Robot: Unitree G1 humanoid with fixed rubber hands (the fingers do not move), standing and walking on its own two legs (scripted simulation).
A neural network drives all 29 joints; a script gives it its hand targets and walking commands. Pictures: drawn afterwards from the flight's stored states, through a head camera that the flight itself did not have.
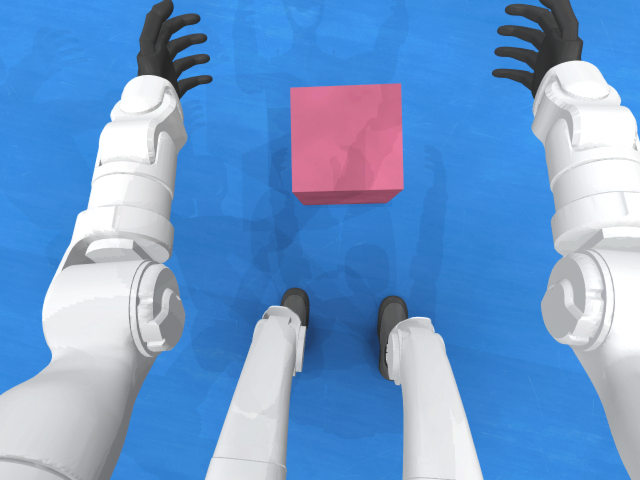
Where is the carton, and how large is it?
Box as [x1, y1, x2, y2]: [290, 83, 403, 204]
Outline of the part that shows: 400,83 290,88 292,192 303,204 387,202 403,188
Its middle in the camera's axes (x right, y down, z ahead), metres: +0.06 -0.19 +0.86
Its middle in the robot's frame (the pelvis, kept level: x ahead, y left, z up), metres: +0.55 +0.02 -0.53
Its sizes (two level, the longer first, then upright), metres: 0.210 0.200 0.250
